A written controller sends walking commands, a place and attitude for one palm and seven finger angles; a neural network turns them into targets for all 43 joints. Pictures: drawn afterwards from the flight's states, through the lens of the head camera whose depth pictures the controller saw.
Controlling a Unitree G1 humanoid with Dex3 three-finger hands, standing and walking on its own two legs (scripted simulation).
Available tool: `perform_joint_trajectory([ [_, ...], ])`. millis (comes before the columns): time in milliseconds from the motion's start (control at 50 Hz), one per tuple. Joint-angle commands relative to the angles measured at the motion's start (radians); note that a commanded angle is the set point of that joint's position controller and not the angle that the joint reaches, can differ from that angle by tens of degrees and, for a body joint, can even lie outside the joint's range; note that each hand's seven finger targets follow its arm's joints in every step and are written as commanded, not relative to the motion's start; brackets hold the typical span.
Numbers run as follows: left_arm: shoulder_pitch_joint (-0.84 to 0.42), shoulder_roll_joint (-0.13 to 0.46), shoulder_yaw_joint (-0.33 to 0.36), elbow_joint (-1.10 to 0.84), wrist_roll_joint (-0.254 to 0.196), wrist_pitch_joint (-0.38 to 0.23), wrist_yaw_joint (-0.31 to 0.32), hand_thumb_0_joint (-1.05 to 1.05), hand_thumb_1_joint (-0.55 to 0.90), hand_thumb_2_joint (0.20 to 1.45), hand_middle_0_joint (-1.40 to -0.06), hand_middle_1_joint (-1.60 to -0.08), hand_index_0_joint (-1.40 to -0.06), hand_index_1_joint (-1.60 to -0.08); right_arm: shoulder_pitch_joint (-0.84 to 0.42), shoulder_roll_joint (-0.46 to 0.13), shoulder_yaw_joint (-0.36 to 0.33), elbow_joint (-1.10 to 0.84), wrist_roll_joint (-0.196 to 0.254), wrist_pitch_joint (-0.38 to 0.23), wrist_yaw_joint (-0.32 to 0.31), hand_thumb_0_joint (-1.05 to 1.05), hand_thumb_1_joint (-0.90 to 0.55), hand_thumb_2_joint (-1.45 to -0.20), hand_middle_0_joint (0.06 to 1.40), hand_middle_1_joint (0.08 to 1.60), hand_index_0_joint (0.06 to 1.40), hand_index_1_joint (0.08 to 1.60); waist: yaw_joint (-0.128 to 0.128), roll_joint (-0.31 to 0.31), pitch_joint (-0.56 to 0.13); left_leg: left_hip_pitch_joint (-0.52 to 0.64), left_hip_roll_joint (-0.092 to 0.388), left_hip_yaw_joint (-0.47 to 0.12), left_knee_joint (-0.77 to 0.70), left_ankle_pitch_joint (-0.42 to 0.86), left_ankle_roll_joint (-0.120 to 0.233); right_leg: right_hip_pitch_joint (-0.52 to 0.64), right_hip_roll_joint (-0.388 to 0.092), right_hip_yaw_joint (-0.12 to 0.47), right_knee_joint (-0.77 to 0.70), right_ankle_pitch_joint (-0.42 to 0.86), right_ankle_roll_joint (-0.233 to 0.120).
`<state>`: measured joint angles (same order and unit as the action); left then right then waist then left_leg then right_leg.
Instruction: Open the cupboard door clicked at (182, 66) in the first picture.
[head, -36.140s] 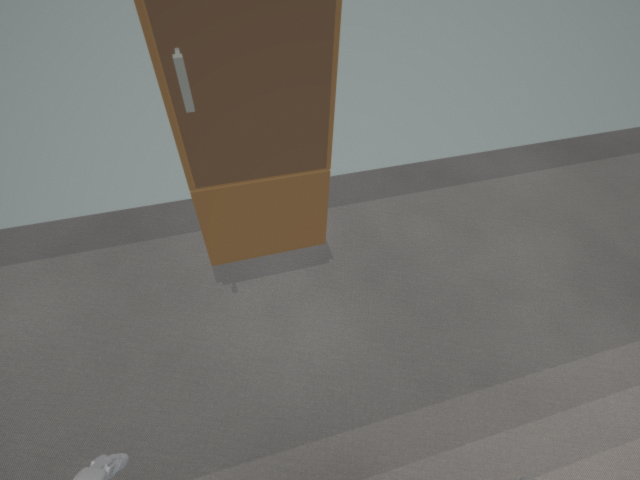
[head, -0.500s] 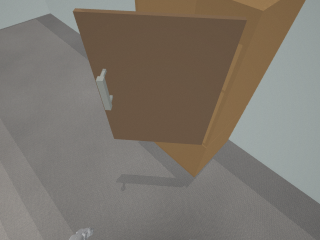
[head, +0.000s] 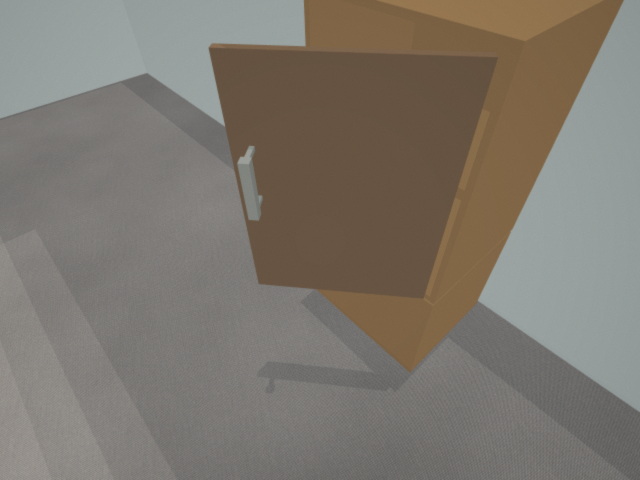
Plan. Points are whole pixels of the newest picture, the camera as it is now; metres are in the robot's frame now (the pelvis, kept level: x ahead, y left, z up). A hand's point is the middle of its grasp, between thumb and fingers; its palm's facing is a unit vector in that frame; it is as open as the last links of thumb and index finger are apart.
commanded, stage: come to a stop and stand still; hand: left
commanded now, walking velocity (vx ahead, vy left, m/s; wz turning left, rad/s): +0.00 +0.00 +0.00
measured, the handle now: (252, 183) +0.61 +0.17 +0.02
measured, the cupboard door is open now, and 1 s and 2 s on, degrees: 41 41 41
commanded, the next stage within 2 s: look again from close up in 0.90 s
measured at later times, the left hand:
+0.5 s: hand out of the picture +0.00 +0.22 -0.15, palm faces +0.00 -0.95 -0.30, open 7.4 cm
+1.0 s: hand out of the picture -0.04 +0.23 -0.15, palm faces +0.03 -0.96 -0.27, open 7.4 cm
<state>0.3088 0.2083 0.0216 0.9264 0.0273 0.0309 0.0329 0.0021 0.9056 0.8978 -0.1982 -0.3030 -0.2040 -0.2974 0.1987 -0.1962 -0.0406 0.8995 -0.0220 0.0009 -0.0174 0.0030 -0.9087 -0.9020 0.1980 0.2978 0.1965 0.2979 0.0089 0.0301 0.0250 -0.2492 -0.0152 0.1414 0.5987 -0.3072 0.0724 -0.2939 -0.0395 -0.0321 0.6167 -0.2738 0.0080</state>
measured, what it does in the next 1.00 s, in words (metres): shifts its weight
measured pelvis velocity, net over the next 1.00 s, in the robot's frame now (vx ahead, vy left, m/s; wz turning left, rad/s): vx -0.07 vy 0.01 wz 0.03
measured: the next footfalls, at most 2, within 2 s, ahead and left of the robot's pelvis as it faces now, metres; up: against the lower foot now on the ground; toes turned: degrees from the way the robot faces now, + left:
right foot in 1.58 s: -0.13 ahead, -0.06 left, +0.00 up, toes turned -7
left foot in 1.78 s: -0.04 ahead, +0.20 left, +0.00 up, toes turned +0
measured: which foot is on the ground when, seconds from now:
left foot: down 0.00-1.00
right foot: down 0.00-1.00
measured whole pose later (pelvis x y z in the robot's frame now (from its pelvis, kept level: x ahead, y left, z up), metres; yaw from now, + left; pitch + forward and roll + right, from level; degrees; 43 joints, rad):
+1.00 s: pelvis -0.07 +0.01 +0.01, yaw +2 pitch -4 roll +0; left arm 0.24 0.28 0.03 1.05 0.03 0.02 -0.01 0.00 0.90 0.90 -0.20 -0.30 -0.21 -0.30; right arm 0.17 -0.30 -0.05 1.08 -0.02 0.01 0.00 0.00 -0.91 -0.90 0.20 0.30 0.20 0.30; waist 0.01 -0.01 0.06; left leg -0.28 -0.05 0.10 0.47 -0.28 0.06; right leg -0.31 -0.03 -0.01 0.47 -0.26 -0.01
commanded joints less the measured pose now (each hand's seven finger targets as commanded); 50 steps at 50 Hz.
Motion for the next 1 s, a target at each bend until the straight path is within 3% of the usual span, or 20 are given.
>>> perform_joint_trajectory([
  [0,-0.01,0.158,0.033,-0.081,0.002,-0.035,0.003,0.0,0.9,0.9,-0.2,-0.3,-0.2,-0.3,0.004,-0.189,-0.05,-0.059,-0.004,-0.011,0.005,0.0,-0.9,-0.9,0.2,0.3,0.2,0.3,-0.016,-0.04,0.073,-0.11,0.138,-0.221,-0.263,-0.197,-0.001,-0.044,-0.032,0.102,-0.136,-0.069,-0.064],
  [180,-0.041,0.229,0.05,-0.054,0.003,-0.052,-0.008,0.0,0.9,0.9,-0.2,-0.3,-0.2,-0.3,0.03,-0.234,-0.048,-0.004,-0.006,-0.019,0.012,0.0,-0.9,-0.9,0.2,0.3,0.2,0.3,-0.027,-0.064,0.032,-0.074,0.106,-0.21,-0.249,-0.229,-0.005,-0.078,-0.075,0.166,-0.261,-0.24,-0.076],
  [300,-0.061,0.245,0.047,-0.01,-0.001,-0.057,-0.016,0.0,0.9,0.9,-0.2,-0.3,-0.2,-0.3,0.044,-0.252,-0.043,0.048,-0.004,-0.029,0.01,0.0,-0.9,-0.9,0.2,0.3,0.2,0.3,-0.025,-0.039,0.005,-0.068,0.109,-0.218,-0.257,-0.195,-0.014,-0.03,-0.09,0.174,-0.277,-0.216,-0.078],
  [480,-0.077,0.254,0.038,0.041,-0.003,-0.053,-0.02,0.0,0.9,0.9,-0.2,-0.3,-0.2,-0.3,0.032,-0.282,-0.034,0.102,-0.001,-0.031,0.01,0.0,-0.9,-0.9,0.2,0.3,0.2,0.3,-0.011,-0.029,0.027,-0.118,0.125,-0.244,-0.312,-0.225,-0.023,0.034,-0.082,0.159,-0.27,-0.185,-0.064],
  [660,-0.11,0.262,0.037,0.057,-0.004,-0.046,-0.022,0.0,0.9,0.9,-0.2,-0.3,-0.2,-0.3,0.032,-0.284,-0.033,0.134,0.002,-0.021,0.011,0.0,-0.9,-0.9,0.2,0.3,0.2,0.3,-0.025,-0.054,0.022,-0.065,0.105,-0.225,-0.278,-0.206,-0.033,-0.007,-0.091,0.169,-0.306,-0.228,-0.058],
  [720,-0.105,0.259,0.041,0.059,-0.001,-0.037,-0.024,0.0,0.9,0.9,-0.2,-0.3,-0.2,-0.3,0.017,-0.29,-0.038,0.133,0.0,-0.016,0.011,0.0,-0.9,-0.9,0.2,0.3,0.2,0.3,-0.018,-0.052,0.026,-0.094,0.109,-0.238,-0.305,-0.279,-0.031,0.001,-0.071,0.147,-0.286,-0.234,-0.046],
  [840,-0.059,0.245,0.047,0.071,0.003,-0.03,-0.028,0.0,0.9,0.9,-0.2,-0.3,-0.2,-0.3,-0.038,-0.298,-0.044,0.12,0.002,-0.014,0.008,0.0,-0.9,-0.9,0.2,0.3,0.2,0.3,0.005,-0.022,0.011,-0.127,0.115,-0.244,-0.332,-0.302,-0.03,0.053,-0.05,0.119,-0.229,-0.171,-0.046],
  [920,-0.04,0.243,0.051,0.077,0.006,-0.024,-0.031,0.0,0.9,0.9,-0.2,-0.3,-0.2,-0.3,-0.063,-0.306,-0.05,0.111,0.001,-0.008,0.008,0.0,-0.9,-0.9,0.2,0.3,0.2,0.3,0.009,-0.034,0.014,-0.137,0.11,-0.239,-0.33,-0.345,-0.031,0.045,-0.041,0.119,-0.216,-0.195,-0.048],
  [980,-0.046,0.244,0.051,0.079,0.006,-0.024,-0.031,0.0,0.9,0.9,-0.2,-0.3,-0.2,-0.3,-0.057,-0.296,-0.05,0.115,0.002,-0.006,0.007,0.0,-0.9,-0.9,0.2,0.3,0.2,0.3,-0.003,-0.048,0.014,-0.083,0.099,-0.229,-0.302,-0.32,-0.035,-0.005,-0.053,0.142,-0.243,-0.224,-0.059],
])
